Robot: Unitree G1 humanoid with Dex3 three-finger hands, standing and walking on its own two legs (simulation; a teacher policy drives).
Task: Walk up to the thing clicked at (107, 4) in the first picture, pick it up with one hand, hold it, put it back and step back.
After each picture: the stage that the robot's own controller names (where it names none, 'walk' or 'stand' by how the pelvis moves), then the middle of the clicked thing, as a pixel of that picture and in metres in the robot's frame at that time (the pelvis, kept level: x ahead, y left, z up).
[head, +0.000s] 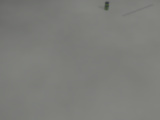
stand; (106, 5) +2.28 -0.37 -0.72
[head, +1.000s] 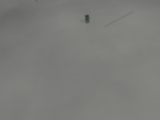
walk; (87, 19) +2.17 +0.09 -0.70
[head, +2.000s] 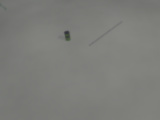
walk; (67, 35) +1.54 +0.31 -0.72
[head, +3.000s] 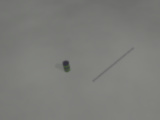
walk; (66, 66) +1.02 +0.26 -0.72
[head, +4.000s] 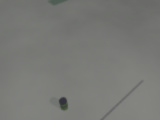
walk; (63, 104) +0.63 +0.22 -0.71
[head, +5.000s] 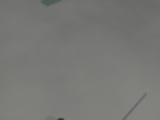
stand; out of the picture +0.43 +0.20 -0.70
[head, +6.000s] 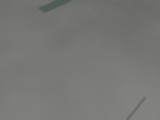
stand; out of the picture +0.41 +0.21 -0.72
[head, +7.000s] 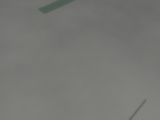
stand; out of the picture +0.39 +0.22 -0.73
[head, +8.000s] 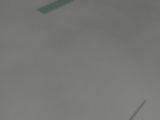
stand; out of the picture +0.37 +0.22 -0.73
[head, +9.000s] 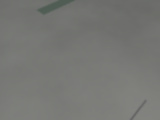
go down; out of the picture +0.37 +0.22 -0.73
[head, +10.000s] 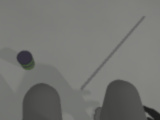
go down; (26, 60) +0.46 +0.24 -0.34
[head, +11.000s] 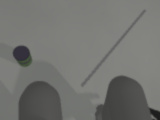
approach; (23, 56) +0.46 +0.24 -0.30
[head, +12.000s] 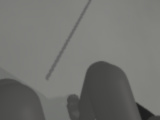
close in; out of the picture +0.44 +0.28 -0.22
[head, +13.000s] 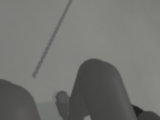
close; out of the picture +0.43 +0.29 -0.22
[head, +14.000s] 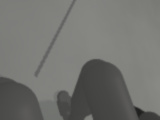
lift; out of the picture +0.42 +0.27 -0.23
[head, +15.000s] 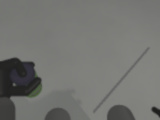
lift; (28, 81) +0.34 +0.20 -0.02
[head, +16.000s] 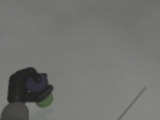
hold; (40, 91) +0.33 +0.17 +0.00
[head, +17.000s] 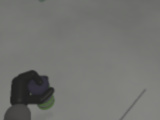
hold; (42, 93) +0.33 +0.17 -0.01
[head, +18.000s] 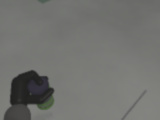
hold; (42, 93) +0.33 +0.17 +0.00
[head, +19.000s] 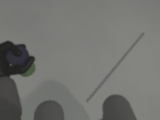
crouch; (22, 62) +0.42 +0.21 -0.09
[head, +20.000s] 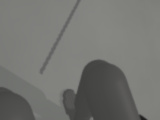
lower; out of the picture +0.44 +0.30 -0.23
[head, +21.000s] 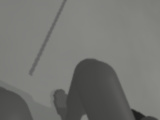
lower; out of the picture +0.44 +0.30 -0.23
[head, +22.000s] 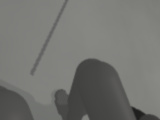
lower; out of the picture +0.44 +0.30 -0.23
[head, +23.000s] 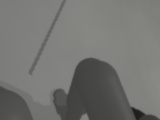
lower; out of the picture +0.44 +0.30 -0.23
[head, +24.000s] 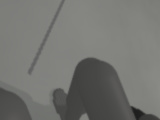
loosen; out of the picture +0.44 +0.30 -0.23
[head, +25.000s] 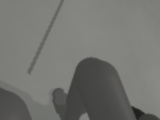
withdraw; out of the picture +0.44 +0.30 -0.23
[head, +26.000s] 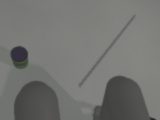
walk; (20, 58) +0.45 +0.25 -0.28
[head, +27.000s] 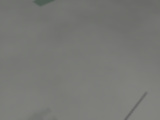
stand; out of the picture +0.40 +0.19 -0.65
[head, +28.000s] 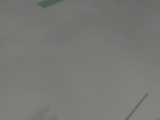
stand; out of the picture +0.41 +0.20 -0.67
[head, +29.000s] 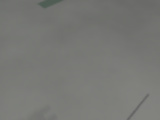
stand; out of the picture +0.40 +0.20 -0.67
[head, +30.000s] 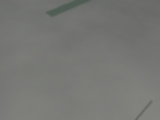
stand; out of the picture +0.42 +0.19 -0.72
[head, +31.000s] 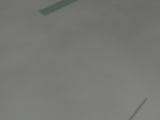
stand; out of the picture +0.39 +0.22 -0.72
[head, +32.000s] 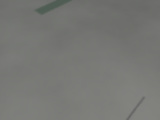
walk; out of the picture +0.38 +0.23 -0.73
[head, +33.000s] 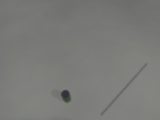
walk; (66, 96) +0.55 +0.20 -0.70
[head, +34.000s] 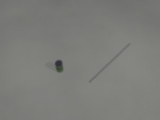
walk; (59, 66) +0.85 +0.22 -0.70
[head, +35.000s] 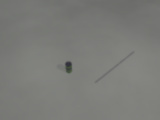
stand; (68, 67) +1.03 +0.19 -0.71
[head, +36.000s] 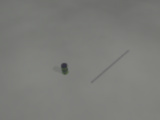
stand; (64, 68) +1.04 +0.22 -0.73
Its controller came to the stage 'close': yes
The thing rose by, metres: 0.70
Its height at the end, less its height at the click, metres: +0.00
